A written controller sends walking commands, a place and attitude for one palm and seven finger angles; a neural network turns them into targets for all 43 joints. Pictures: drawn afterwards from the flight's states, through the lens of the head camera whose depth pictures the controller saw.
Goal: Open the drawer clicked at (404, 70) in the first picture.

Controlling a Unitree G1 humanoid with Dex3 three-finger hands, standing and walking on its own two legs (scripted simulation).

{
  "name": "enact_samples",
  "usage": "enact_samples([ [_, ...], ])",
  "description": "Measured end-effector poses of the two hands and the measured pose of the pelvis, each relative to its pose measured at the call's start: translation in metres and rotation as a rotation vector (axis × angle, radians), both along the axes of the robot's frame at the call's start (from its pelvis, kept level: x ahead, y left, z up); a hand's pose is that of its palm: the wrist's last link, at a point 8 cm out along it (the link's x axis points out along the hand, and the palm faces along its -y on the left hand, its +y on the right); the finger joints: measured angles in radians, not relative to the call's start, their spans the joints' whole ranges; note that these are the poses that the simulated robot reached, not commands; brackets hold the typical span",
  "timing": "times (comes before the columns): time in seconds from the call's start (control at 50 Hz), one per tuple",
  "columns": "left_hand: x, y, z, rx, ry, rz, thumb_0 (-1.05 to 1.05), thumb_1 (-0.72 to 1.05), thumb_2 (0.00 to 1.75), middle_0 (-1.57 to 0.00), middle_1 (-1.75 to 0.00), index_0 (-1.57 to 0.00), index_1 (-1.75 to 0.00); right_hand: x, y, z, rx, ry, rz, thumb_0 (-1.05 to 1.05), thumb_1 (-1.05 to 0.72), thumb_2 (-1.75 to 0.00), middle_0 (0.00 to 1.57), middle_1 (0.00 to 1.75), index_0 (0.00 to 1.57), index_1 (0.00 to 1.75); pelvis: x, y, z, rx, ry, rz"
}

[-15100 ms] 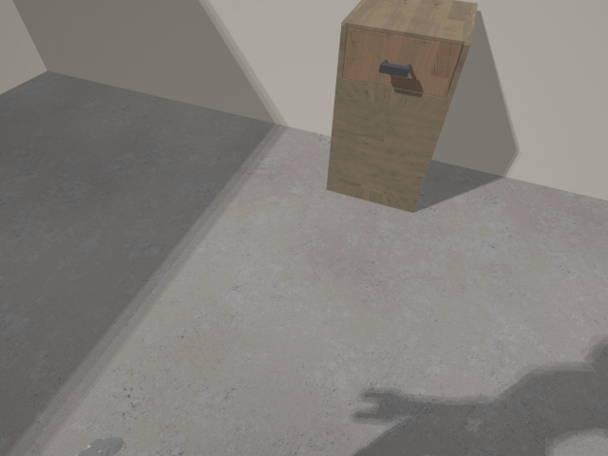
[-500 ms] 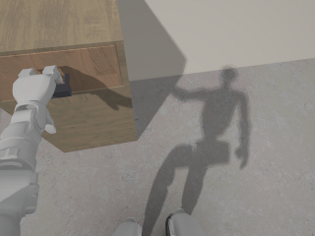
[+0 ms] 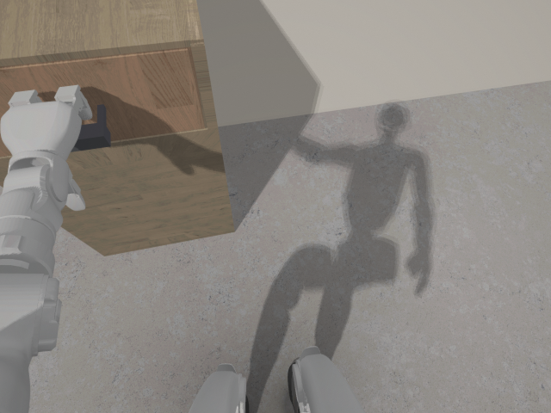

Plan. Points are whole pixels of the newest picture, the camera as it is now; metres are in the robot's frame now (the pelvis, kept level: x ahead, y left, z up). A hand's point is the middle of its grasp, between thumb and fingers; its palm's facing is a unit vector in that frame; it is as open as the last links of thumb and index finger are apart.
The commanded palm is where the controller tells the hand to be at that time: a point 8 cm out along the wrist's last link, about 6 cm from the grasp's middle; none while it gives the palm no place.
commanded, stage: lower the fingers behind the handle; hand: left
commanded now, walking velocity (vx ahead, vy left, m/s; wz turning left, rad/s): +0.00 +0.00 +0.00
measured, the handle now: (73, 126) +0.55 +0.30 +0.00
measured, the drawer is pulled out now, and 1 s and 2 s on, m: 0.00 0.00 0.00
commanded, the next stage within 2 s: lift the fingers back up to retry in 0.46 s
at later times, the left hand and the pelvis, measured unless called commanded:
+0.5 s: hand (65, 153) +0.49 +0.29 +0.01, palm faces -0.06 +0.01 -1.00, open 13.8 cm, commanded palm +0.48 +0.29 +0.03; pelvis -0.02 -0.01 -0.02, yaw +0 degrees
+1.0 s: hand (52, 136) +0.50 +0.29 +0.04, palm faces -0.05 -0.03 -1.00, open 13.8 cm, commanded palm +0.49 +0.28 +0.09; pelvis +0.01 +0.00 +0.02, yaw +0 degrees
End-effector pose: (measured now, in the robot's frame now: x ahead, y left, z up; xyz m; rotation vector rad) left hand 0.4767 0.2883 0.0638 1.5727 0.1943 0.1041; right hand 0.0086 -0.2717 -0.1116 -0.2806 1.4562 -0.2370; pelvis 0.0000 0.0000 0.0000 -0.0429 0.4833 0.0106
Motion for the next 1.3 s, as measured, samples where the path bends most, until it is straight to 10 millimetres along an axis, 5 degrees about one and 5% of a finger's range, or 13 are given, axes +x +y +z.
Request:
enact_samples([
  [0.6,-0.001,0.000,-0.002,0.010,-0.004,-0.006,0.00,-0.49,0.30,-0.28,-1.33,-0.32,-1.21,-0.018,-0.006,-0.018,-0.014,-0.028,0.004,0.00,-0.91,-0.90,0.20,0.30,0.20,0.30,-0.021,-0.006,-0.019,0.003,0.027,0.002],
  [0.84,0.000,0.001,0.006,-0.024,0.039,0.000,0.00,-0.49,0.30,-0.30,-1.25,-0.32,-1.20,-0.015,-0.002,0.000,-0.013,-0.013,-0.018,0.00,-0.91,-0.90,0.20,0.30,0.20,0.30,-0.011,-0.004,-0.001,0.000,0.004,0.005],
  [1.04,0.006,0.007,0.035,-0.032,-0.003,0.001,0.00,-0.49,0.30,-0.31,-1.20,-0.32,-1.20,0.000,-0.003,0.025,-0.017,0.005,-0.023,0.00,-0.91,-0.90,0.20,0.30,0.20,0.30,0.012,-0.001,0.022,-0.006,-0.037,0.009],
  [1.3,0.010,0.006,0.053,-0.053,0.037,-0.038,0.00,-0.49,0.30,-0.31,-1.20,-0.32,-1.20,0.043,0.002,0.042,-0.010,-0.039,-0.018,0.00,-0.91,-0.90,0.20,0.30,0.20,0.30,0.038,0.006,0.043,-0.005,-0.081,0.003],
])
